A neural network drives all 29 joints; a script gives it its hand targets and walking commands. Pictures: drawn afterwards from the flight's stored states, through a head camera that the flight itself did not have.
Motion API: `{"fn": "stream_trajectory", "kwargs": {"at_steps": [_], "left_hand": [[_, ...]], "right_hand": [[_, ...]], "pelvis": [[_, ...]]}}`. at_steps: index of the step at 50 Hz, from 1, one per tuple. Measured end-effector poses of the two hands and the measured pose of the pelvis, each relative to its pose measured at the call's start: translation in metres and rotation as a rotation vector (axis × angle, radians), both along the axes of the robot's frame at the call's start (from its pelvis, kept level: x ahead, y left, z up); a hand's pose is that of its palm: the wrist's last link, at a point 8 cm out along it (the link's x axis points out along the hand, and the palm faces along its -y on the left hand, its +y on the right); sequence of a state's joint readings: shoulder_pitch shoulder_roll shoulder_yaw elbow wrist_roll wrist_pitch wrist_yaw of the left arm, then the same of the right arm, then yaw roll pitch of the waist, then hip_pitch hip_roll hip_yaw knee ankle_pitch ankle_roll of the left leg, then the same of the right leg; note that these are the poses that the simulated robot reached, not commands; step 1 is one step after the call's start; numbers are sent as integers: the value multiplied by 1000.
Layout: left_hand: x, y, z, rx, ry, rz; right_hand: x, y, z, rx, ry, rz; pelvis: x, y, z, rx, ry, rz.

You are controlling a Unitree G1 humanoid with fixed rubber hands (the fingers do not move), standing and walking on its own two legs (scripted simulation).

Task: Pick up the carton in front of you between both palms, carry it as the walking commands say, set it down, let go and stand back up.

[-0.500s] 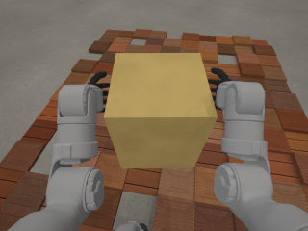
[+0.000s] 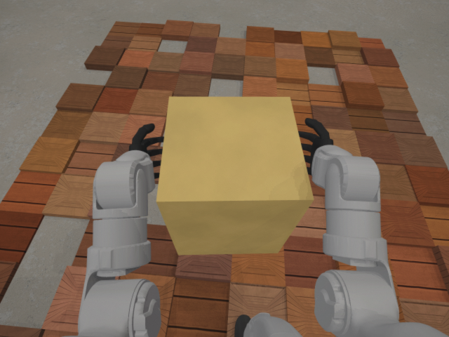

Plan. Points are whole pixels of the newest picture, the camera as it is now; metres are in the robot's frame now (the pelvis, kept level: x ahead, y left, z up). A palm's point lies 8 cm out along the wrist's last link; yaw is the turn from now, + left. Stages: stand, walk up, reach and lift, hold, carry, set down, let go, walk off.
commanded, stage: carry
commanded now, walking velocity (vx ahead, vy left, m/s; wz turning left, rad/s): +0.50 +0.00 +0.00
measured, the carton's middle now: (229, 182) +0.38 +0.00 +0.03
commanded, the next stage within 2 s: none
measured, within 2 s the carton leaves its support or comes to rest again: neither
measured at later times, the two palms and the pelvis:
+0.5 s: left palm (128, 55) +0.70 +0.22 +0.09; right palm (254, 60) +0.68 -0.07 +0.09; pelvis +0.32 +0.08 -0.02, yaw +3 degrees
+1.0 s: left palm out of the picture +1.05 +0.32 +0.15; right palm out of the picture +1.07 +0.02 +0.16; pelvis +0.69 +0.14 -0.05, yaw +1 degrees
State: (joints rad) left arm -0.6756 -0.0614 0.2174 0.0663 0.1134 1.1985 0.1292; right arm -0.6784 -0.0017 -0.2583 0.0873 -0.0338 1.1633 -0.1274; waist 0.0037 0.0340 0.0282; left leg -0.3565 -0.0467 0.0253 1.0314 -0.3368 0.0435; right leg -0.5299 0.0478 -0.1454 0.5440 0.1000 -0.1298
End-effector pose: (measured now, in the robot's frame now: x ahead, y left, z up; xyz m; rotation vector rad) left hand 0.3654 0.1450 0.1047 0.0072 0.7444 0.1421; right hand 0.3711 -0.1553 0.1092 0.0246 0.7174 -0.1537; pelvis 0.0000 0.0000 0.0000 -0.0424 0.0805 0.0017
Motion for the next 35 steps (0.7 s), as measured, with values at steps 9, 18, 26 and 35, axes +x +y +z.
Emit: {"fn": "stream_trajectory", "kwargs": {"at_steps": [9,18,26,35], "left_hand": [[94,59,21,6,-17,105],[238,108,14,14,-7,69],[344,76,-12,-35,0,-39],[453,107,34,-6,-131,76]], "right_hand": [[131,62,24,2,-18,111],[260,110,11,-37,-10,125],[320,77,-17,-19,1,-30],[474,109,38,25,-129,74]], "pelvis": [[119,15,17,17,18,22],[257,63,-8,51,36,28],[337,80,-15,53,25,36],[459,77,-4,20,2,27]]}}
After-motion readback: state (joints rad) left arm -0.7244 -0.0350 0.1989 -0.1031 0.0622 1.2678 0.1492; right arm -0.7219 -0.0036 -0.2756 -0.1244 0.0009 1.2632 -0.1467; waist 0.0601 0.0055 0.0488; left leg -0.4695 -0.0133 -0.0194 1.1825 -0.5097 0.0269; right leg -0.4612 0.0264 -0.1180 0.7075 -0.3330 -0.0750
